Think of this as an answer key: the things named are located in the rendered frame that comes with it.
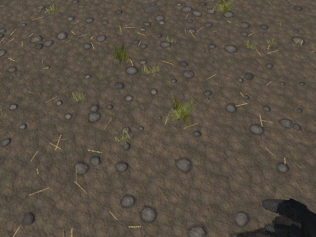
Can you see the robot right hand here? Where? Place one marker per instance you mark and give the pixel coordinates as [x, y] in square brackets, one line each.
[294, 210]

